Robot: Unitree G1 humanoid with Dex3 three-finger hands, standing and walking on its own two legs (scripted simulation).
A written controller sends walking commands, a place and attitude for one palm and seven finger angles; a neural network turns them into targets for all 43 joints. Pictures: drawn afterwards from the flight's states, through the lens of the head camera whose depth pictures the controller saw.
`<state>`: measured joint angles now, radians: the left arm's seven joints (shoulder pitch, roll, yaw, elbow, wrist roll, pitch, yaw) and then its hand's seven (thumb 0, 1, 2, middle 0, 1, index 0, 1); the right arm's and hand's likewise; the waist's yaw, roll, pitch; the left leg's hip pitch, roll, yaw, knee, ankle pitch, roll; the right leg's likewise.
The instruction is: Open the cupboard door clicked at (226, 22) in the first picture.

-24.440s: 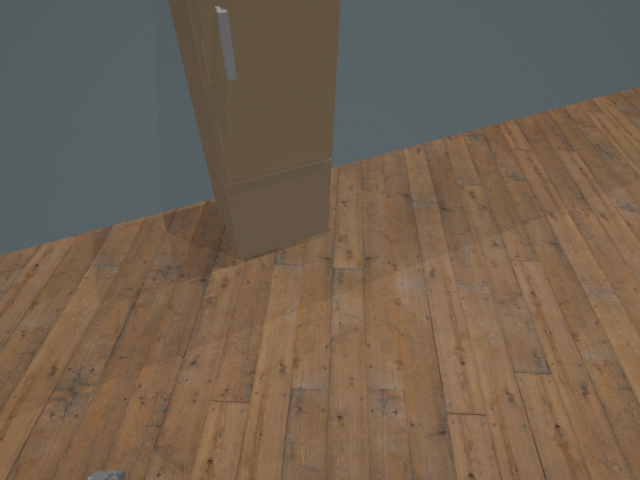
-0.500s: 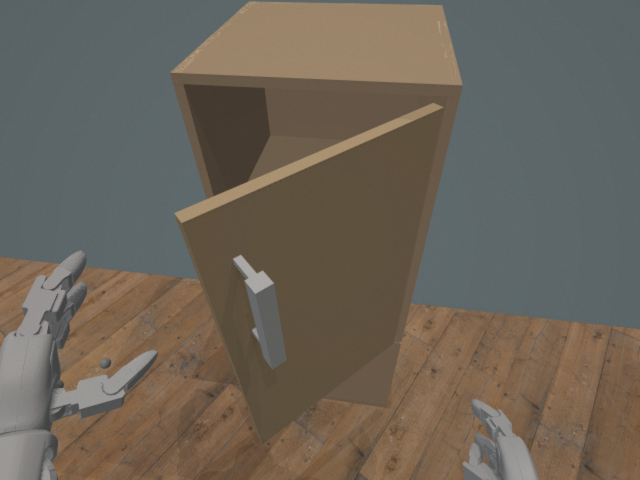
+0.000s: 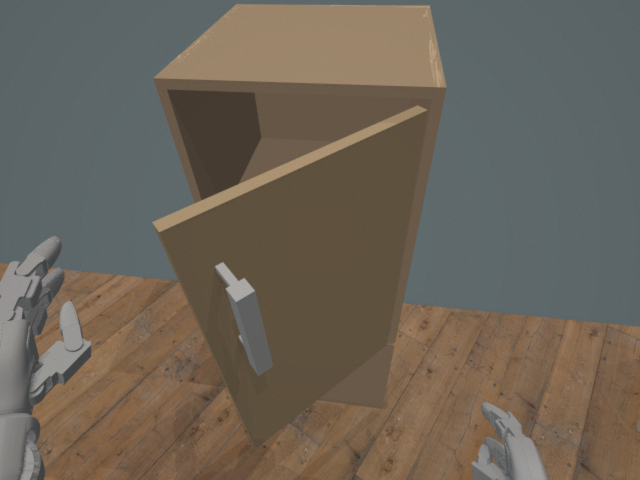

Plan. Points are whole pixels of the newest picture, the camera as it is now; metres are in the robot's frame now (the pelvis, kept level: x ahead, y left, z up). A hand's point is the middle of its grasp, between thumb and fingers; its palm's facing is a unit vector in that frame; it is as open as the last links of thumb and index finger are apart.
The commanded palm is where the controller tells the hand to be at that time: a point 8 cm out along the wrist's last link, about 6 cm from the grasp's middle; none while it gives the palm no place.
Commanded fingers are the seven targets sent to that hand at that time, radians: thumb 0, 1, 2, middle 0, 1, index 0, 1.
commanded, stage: draw the hand back to the body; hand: left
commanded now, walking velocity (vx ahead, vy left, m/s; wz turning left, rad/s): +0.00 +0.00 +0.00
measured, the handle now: (243, 320) +0.27 +0.13 +0.09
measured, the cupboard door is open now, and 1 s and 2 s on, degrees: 46 46 46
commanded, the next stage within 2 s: step back with the hand held close in 0.12 s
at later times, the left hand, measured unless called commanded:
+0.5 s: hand (63, 361) +0.17 +0.27 +0.14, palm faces +0.37 -0.80 -0.47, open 7.4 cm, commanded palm +0.11 +0.32 +0.17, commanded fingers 0.00 0.90 0.90 -0.20 -0.30 -0.20 -0.30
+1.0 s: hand out of the picture +0.09 +0.29 +0.15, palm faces +0.44 -0.79 -0.42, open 7.4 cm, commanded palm +0.02 +0.34 +0.17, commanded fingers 0.00 0.90 0.90 -0.20 -0.30 -0.20 -0.30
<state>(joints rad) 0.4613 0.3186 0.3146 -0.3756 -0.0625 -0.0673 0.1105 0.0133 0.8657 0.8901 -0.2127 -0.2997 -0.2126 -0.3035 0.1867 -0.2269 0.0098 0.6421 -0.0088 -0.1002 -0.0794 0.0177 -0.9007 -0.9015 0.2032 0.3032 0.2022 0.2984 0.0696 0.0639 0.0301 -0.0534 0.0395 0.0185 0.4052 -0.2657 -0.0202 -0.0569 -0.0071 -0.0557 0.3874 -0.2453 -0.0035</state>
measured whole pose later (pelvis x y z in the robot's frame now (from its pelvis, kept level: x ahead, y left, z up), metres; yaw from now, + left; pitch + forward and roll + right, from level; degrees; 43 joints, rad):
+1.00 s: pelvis -0.12 +0.04 -0.02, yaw +0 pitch -2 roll -2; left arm 0.53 0.38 0.42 -0.56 -0.03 -0.21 0.16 0.01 0.89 0.90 -0.22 -0.30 -0.22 -0.30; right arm 0.22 -0.22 0.00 0.58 0.00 -0.06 -0.08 0.02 -0.90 -0.90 0.21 0.30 0.20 0.30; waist 0.00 0.00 0.06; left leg -0.44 0.01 0.02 0.68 -0.25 0.03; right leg -0.40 -0.04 -0.04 0.59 -0.19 0.03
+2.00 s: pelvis -0.32 +0.02 -0.01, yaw +2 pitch -1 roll +0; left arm 0.50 0.35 0.37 -0.42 -0.02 -0.18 0.16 0.01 0.89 0.90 -0.22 -0.30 -0.22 -0.30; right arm 0.32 -0.25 -0.01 0.68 -0.02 -0.12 -0.10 0.02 -0.90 -0.90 0.21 0.30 0.20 0.30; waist -0.01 -0.02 -0.08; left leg -0.22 0.04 0.04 0.52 -0.34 0.04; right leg -0.22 0.01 -0.08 0.50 -0.27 -0.04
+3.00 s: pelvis -0.34 +0.01 +0.00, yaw +6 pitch -2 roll +0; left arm 0.26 0.16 0.01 1.15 0.00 0.02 0.03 0.00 0.92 0.90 -0.20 -0.30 -0.20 -0.30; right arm 0.31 -0.14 0.00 1.14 -0.02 0.02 -0.03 0.01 -0.91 -0.90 0.20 0.30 0.20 0.30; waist -0.01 0.02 0.06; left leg -0.15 0.00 0.01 0.41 -0.22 0.00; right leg -0.17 0.05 -0.02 0.39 -0.18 -0.05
